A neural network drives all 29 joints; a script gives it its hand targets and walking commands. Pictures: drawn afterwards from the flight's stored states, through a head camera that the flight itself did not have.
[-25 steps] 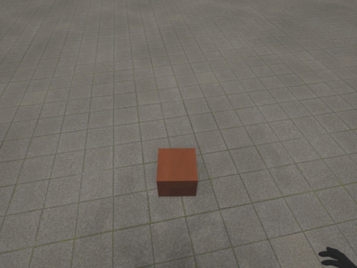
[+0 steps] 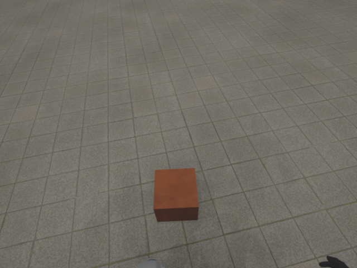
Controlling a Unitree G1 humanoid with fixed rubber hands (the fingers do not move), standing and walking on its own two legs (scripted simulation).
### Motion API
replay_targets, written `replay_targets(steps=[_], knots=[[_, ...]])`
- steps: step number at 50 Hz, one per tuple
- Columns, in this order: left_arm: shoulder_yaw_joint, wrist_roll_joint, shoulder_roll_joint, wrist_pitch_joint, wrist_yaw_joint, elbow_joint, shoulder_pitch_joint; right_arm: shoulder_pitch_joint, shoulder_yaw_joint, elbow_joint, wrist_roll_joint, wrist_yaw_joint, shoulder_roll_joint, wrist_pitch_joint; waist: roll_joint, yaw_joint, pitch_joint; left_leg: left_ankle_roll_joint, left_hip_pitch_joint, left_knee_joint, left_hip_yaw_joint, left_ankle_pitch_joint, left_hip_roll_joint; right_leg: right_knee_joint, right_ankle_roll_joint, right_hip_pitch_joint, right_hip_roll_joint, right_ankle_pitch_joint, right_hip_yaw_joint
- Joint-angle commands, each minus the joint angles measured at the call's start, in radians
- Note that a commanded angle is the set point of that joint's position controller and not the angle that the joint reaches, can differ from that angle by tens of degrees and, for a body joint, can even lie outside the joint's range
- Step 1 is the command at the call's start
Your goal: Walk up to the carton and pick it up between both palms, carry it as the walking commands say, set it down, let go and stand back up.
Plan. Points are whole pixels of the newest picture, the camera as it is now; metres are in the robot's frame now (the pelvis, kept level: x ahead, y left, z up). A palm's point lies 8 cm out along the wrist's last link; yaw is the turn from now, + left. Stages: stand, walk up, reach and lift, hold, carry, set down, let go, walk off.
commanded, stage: walk up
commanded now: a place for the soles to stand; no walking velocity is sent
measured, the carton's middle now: (176, 194) +0.59 +0.07 -0.67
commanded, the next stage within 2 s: none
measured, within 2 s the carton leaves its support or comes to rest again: neither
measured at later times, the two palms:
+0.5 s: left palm (55, 253) +0.18 +0.32 -0.09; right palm (331, 259) +0.17 -0.31 -0.10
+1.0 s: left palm (21, 266) +0.15 +0.38 -0.07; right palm (331, 239) +0.21 -0.31 -0.07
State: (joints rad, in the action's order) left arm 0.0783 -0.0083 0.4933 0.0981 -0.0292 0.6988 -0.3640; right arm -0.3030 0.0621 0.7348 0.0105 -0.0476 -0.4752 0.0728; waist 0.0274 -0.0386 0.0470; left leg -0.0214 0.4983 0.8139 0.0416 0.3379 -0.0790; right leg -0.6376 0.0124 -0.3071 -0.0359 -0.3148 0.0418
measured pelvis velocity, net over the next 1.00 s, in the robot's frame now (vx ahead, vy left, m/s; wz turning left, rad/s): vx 0.10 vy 0.03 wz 0.02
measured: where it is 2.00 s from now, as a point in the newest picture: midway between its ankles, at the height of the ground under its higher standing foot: outside the picture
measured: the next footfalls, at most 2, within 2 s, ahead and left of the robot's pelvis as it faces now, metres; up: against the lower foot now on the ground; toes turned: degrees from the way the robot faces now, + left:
left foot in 0.06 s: +0.15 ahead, +0.14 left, +0.00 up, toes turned +3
right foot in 0.26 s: +0.12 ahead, -0.12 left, +0.00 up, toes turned -3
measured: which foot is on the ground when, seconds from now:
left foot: up 0.00-0.04, down 0.06-0.86, up 0.88-1.00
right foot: down 0.00-0.08, up 0.10-0.24, down 0.26-1.00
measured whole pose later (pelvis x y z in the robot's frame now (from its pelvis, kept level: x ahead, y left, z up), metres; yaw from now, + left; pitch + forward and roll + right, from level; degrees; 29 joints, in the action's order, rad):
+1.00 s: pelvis +0.10 +0.03 +0.02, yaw +1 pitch -2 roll -1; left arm 0.07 -0.03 0.47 0.07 0.01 1.01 -0.20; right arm -0.12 0.07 0.99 0.03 -0.08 -0.48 -0.01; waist 0.03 -0.01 0.05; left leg 0.00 0.38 0.76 -0.01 0.38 -0.06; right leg -0.39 0.01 -0.11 -0.04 -0.24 0.06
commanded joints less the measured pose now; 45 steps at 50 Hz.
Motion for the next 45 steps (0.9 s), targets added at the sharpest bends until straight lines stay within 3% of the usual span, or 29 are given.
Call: replay_targets(steps=[1, 2, 3, 4, 5, 6, 7, 8, 10, 12, 13, 14, 15, 16, 18, 20, 22, 25, 41, 42, 43, 44, 45], knots=[[0.033, 0.005, 0.192, -0.008, 0.011, -0.051, 0.031, -0.064, 0.039, -0.026, -0.002, 0.013, -0.112, 0.011, -0.191, 0.051, -0.045, -0.008, -0.226, -0.137, 0.063, -0.12, 0.057, 0.118, 0.184, -0.123, -0.168, 0.291, -0.138], [0.019, 0.004, 0.163, -0.015, 0.014, -0.054, 0.034, -0.084, 0.044, -0.012, 0.004, 0.02, -0.12, 0.013, -0.155, 0.068, -0.054, -0.022, -0.299, -0.194, 0.053, -0.119, 0.083, 0.047, 0.148, -0.162, -0.136, 0.198, -0.12], [0.0, 0.001, 0.12, -0.018, 0.02, -0.059, 0.025, -0.112, 0.053, 0.001, 0.011, 0.028, -0.148, 0.016, -0.055, 0.087, -0.074, -0.048, -0.379, -0.267, -0.044, -0.097, 0.034, -0.066, 0.106, -0.211, -0.102, 0.08, -0.093], [-0.018, 0.002, 0.058, -0.02, 0.022, -0.074, 0.018, -0.135, 0.071, -0.006, 0.021, 0.037, -0.235, 0.023, 0.175, 0.1, -0.093, -0.125, -0.448, -0.407, -0.415, -0.057, -0.211, -0.309, 0.025, -0.351, 0.006, -0.085, -0.005], [-0.007, 0.002, 0.116, -0.04, 0.041, -0.036, -0.015, -0.108, 0.087, -0.028, 0.002, 0.036, -0.293, 0.017, 0.16, 0.094, -0.091, -0.265, -0.363, -0.484, -0.591, -0.016, -0.351, -0.413, 0.008, -0.341, 0.025, -0.3, -0.034], [0.006, 0.003, 0.16, -0.045, 0.047, -0.014, -0.018, -0.061, 0.086, -0.034, -0.003, 0.038, -0.275, 0.009, 0.076, 0.073, -0.069, -0.287, -0.309, -0.459, -0.554, -0.033, -0.328, -0.46, 0.006, -0.31, 0.006, -0.301, -0.082], [0.009, 0.004, 0.157, -0.044, 0.047, 0.0, -0.021, -0.026, 0.076, -0.033, -0.003, 0.041, -0.257, 0.003, 0.077, 0.053, -0.04, -0.273, -0.262, -0.426, -0.476, -0.079, -0.295, -0.428, 0.009, -0.3, -0.015, -0.281, -0.081], [0.01, 0.001, 0.146, -0.041, 0.046, 0.017, -0.028, 0.012, 0.068, -0.034, -0.001, 0.043, -0.235, -0.001, 0.099, 0.038, -0.033, -0.234, -0.227, -0.399, -0.384, -0.095, -0.243, -0.358, 0.016, -0.265, -0.032, -0.244, -0.072], [0.007, 0.0, 0.114, -0.037, 0.04, 0.07, -0.059, 0.07, 0.055, -0.022, 0.005, 0.044, -0.21, -0.008, 0.178, 0.023, -0.049, -0.181, -0.143, -0.334, -0.232, -0.315, -0.179, -0.219, 0.013, -0.114, -0.008, -0.17, -0.018], [0.007, -0.002, 0.09, -0.035, 0.043, 0.103, -0.064, 0.098, 0.037, -0.014, -0.001, 0.041, -0.185, -0.015, 0.155, 0.001, -0.072, -0.144, -0.07, -0.257, -0.166, -0.335, -0.148, -0.051, 0.016, 0.038, 0.026, -0.023, 0.022], [0.01, -0.01, 0.099, -0.033, 0.045, 0.106, -0.046, 0.094, 0.024, -0.01, -0.003, 0.04, -0.16, -0.017, 0.122, -0.004, -0.074, -0.108, -0.041, -0.22, -0.154, -0.27, -0.13, 0.025, 0.027, 0.082, 0.023, 0.037, -0.012], [0.013, -0.021, 0.125, -0.029, 0.048, 0.1, -0.017, 0.092, 0.008, -0.009, -0.009, 0.039, -0.117, -0.019, 0.035, 0.003, -0.077, -0.062, -0.014, -0.163, -0.127, -0.197, -0.104, 0.103, 0.057, 0.094, -0.061, 0.065, -0.14], [0.014, -0.021, 0.19, -0.021, 0.045, 0.076, 0.08, 0.087, -0.001, 0.002, -0.023, 0.042, -0.082, -0.025, -0.127, 0.044, -0.071, -0.004, -0.061, -0.085, -0.059, 0.001, 0.006, 0.214, 0.133, -0.048, -0.225, -0.003, -0.389], [0.008, -0.011, 0.188, -0.023, 0.037, 0.083, 0.129, 0.102, 0.015, 0.031, -0.025, 0.048, -0.118, -0.034, -0.087, 0.065, -0.039, -0.003, -0.162, -0.084, -0.033, 0.103, 0.026, 0.195, 0.174, -0.134, -0.237, 0.029, -0.357], [-0.014, -0.004, 0.146, -0.03, 0.036, 0.113, 0.17, 0.106, 0.015, 0.074, -0.013, 0.046, -0.125, -0.024, -0.052, 0.073, -0.049, -0.021, -0.247, -0.201, -0.071, -0.017, -0.004, 0.13, 0.105, -0.159, -0.148, 0.05, -0.224], [-0.024, 0.008, 0.117, -0.036, 0.035, 0.146, 0.167, 0.135, 0.011, 0.103, -0.009, 0.044, -0.16, -0.012, -0.038, 0.034, -0.072, -0.051, -0.219, -0.256, -0.154, -0.165, -0.078, 0.071, 0.045, -0.056, -0.068, 0.12, -0.125], [-0.025, 0.012, 0.12, -0.04, 0.034, 0.18, 0.175, 0.16, 0.0, 0.134, -0.016, 0.045, -0.152, -0.01, -0.063, 0.024, -0.091, -0.046, -0.207, -0.262, -0.132, -0.222, -0.072, 0.095, 0.047, 0.022, -0.074, 0.164, -0.127], [-0.032, 0.015, 0.115, -0.046, 0.034, 0.218, 0.222, 0.191, -0.009, 0.182, -0.017, 0.05, -0.136, -0.014, -0.038, 0.032, -0.084, -0.027, -0.246, -0.291, -0.101, -0.253, -0.048, 0.136, 0.054, 0.033, -0.094, 0.2, -0.142], [-0.05, 0.012, 0.084, -0.064, 0.026, 0.381, 0.375, 0.311, -0.037, 0.359, -0.012, 0.047, -0.108, -0.029, -0.031, 0.038, -0.078, 0.012, -0.373, -0.516, -0.089, -0.273, -0.069, 0.359, 0.008, 0.158, -0.098, 0.197, -0.122], [-0.005, -0.006, 0.185, -0.039, 0.028, 0.348, 0.272, 0.272, 0.005, 0.308, 0.009, 0.014, -0.18, -0.049, 0.023, 0.021, -0.113, -0.027, -0.293, -0.425, -0.05, 0.092, -0.002, 0.34, 0.049, 0.25, -0.088, -0.113, -0.127], [0.015, -0.019, 0.217, -0.036, 0.033, 0.358, 0.196, 0.321, 0.006, 0.279, 0.018, -0.003, -0.162, -0.059, -0.027, -0.014, -0.063, -0.028, -0.123, -0.337, -0.041, 0.191, 0.014, 0.372, 0.094, 0.293, -0.14, -0.298, -0.222], [0.036, -0.022, 0.25, -0.033, 0.042, 0.357, 0.136, 0.345, 0.006, 0.242, 0.024, -0.015, -0.133, -0.067, -0.128, -0.039, 0.002, -0.014, 0.035, -0.198, 0.009, 0.148, 0.041, 0.44, 0.149, 0.341, -0.238, -0.442, -0.335], [0.049, -0.024, 0.269, -0.026, 0.05, 0.332, 0.122, 0.357, 0.016, 0.21, 0.034, -0.023, -0.128, -0.079, -0.17, -0.055, 0.064, -0.007, 0.158, -0.027, -0.069, 0.112, 0.001, 0.503, 0.215, 0.328, -0.351, -0.44, -0.452]])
